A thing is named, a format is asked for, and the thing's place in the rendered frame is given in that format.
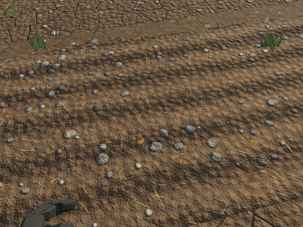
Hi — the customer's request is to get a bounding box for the left robot hand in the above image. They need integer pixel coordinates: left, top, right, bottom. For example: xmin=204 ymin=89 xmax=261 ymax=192
xmin=20 ymin=199 xmax=77 ymax=227

